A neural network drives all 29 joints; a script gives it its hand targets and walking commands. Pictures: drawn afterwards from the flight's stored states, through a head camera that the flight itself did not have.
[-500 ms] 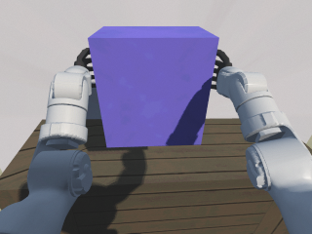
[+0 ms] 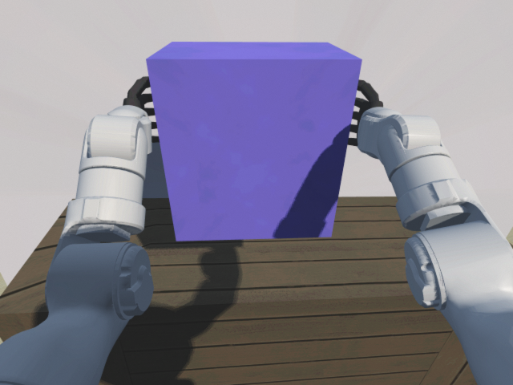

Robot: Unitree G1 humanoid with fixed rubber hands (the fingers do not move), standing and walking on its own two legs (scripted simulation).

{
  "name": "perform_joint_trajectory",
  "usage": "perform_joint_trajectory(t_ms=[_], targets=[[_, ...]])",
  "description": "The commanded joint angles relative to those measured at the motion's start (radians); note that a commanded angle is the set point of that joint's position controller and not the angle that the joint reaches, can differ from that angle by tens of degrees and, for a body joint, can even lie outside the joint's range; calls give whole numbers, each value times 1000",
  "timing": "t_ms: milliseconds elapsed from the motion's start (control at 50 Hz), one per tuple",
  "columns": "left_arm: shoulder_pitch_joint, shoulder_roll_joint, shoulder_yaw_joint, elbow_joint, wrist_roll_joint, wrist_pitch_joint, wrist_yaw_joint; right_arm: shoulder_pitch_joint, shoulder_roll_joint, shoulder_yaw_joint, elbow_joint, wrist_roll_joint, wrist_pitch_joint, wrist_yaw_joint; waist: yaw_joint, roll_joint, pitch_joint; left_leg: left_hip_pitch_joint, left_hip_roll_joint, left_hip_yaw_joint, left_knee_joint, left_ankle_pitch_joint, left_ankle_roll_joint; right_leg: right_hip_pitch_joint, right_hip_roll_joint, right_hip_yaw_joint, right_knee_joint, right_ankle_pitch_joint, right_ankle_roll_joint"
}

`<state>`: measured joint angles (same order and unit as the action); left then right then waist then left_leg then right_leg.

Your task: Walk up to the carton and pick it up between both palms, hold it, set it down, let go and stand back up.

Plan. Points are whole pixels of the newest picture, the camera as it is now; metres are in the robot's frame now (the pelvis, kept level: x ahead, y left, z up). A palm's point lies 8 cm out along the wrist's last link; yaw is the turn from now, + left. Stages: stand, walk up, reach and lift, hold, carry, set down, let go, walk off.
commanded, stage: hold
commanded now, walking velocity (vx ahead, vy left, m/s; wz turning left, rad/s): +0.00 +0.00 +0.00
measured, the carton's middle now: (252, 140) +0.41 +0.01 +0.28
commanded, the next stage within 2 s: none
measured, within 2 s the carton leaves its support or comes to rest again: neither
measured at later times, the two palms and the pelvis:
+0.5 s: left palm (139, 124) +0.37 +0.18 +0.31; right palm (371, 127) +0.37 -0.16 +0.32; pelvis +0.00 +0.00 +0.00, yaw +0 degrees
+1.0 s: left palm (134, 123) +0.37 +0.18 +0.32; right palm (370, 124) +0.37 -0.16 +0.33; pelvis +0.00 +0.00 +0.00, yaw +0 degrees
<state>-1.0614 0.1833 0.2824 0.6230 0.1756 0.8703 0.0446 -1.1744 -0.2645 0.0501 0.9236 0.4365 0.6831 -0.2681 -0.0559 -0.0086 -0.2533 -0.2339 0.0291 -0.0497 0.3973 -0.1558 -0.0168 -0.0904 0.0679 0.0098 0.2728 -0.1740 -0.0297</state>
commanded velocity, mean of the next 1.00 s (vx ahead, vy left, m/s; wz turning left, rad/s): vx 0.00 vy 0.00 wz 0.00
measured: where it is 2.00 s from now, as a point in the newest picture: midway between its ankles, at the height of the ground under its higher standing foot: outside the picture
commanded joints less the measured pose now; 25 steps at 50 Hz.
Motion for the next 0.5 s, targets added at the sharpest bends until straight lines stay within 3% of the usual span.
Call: perform_joint_trajectory(t_ms=[0,60,160,240,420,480], targets=[[-858,-632,-251,-162,-245,-98,-171,-889,615,71,-298,170,-36,185,-14,75,-254,213,-32,-9,-22,184,-23,-88,3,39,-61,141,52],[-862,-640,-267,-216,-265,-105,-167,-885,614,77,-347,186,-39,184,-20,88,-330,245,-36,-13,-7,231,-32,-49,8,38,-56,182,52],[-872,-613,-230,-206,-239,-101,-168,-867,612,75,-292,182,-28,187,-9,63,-285,242,-36,-9,-20,211,-24,-65,5,36,-59,161,59],[-860,-613,-242,-210,-243,-98,-169,-877,612,85,-328,190,-33,182,-10,79,-311,247,-41,-9,-11,236,-26,-43,3,40,-57,201,60],[-870,-617,-245,-199,-241,-101,-164,-885,626,90,-324,189,-32,180,-6,64,-271,233,-39,-13,-16,201,-20,-78,-1,41,-61,162,63],[-857,-614,-240,-196,-243,-104,-168,-882,642,96,-342,190,-34,177,-4,49,-297,237,-43,-11,-11,214,-11,-56,-6,48,-58,204,71]])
